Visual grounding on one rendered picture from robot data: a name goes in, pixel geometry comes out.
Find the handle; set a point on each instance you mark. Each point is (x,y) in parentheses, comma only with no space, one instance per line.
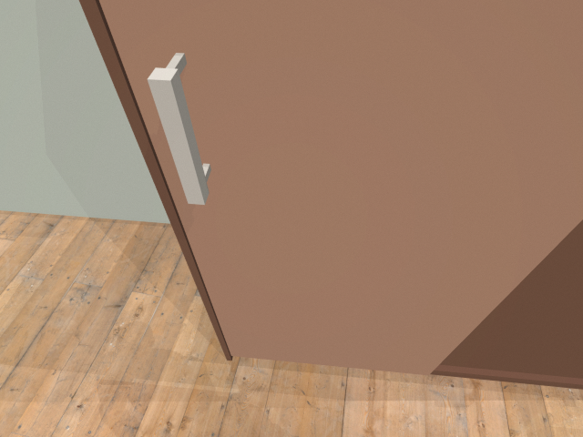
(168,94)

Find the wardrobe door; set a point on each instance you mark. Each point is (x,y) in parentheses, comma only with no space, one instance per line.
(538,327)
(383,172)

